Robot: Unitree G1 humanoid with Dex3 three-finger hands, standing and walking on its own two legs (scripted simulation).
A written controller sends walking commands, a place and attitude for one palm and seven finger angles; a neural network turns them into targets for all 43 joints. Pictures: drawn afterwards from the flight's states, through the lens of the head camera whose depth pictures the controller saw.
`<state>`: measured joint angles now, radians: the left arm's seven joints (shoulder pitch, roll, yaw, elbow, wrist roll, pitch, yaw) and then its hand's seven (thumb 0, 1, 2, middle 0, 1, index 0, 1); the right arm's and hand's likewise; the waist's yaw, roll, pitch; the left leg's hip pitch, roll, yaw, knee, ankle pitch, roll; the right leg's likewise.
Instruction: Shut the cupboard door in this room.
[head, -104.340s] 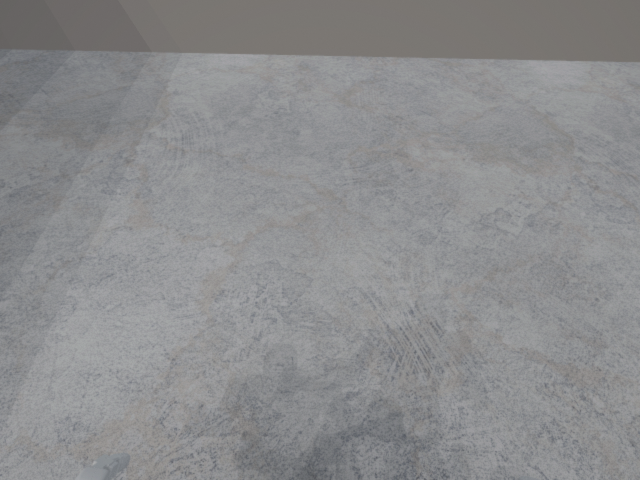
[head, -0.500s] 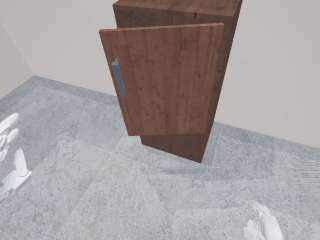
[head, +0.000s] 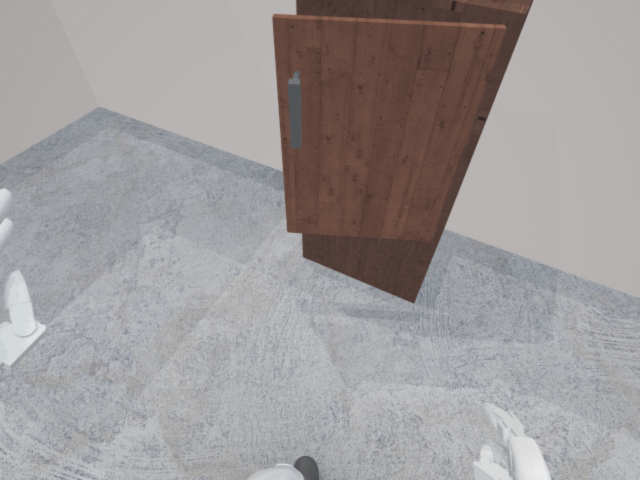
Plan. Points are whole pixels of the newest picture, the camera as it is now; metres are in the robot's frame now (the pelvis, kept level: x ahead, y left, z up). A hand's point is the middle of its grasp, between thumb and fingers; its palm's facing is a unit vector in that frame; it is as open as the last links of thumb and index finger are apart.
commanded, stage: step back with the hand held close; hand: left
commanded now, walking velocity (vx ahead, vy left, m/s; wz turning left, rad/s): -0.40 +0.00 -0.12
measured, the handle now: (296, 110) +0.80 +0.10 +0.03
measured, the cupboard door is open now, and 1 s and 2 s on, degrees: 23 23 23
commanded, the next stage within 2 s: stop stepping back and stand still in 0.24 s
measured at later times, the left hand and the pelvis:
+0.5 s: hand out of the picture +0.10 +0.27 +0.18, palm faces +0.28 -0.83 -0.49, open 7.5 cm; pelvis -0.13 +0.04 -0.01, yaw -7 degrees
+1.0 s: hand out of the picture +0.00 +0.30 +0.19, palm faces +0.35 -0.80 -0.48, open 7.5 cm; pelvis -0.22 +0.06 +0.02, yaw -8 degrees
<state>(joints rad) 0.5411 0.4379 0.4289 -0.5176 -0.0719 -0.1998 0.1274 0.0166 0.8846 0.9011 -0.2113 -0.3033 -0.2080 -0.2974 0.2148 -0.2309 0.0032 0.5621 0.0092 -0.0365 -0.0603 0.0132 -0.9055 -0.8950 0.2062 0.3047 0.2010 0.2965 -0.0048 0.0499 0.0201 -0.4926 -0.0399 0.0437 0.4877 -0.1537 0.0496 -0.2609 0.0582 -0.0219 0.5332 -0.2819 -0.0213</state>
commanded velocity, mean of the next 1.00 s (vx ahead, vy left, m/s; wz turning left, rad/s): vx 0.05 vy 0.00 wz -0.03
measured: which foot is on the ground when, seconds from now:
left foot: down 0.00-0.02, up 0.04-0.12, down 0.14-0.48, up 0.50-0.58, down 0.60-0.82, up 0.84-1.00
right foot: down 0.00-0.16, up 0.18-0.46, down 0.48-0.68, up 0.70-0.80, down 0.82-1.00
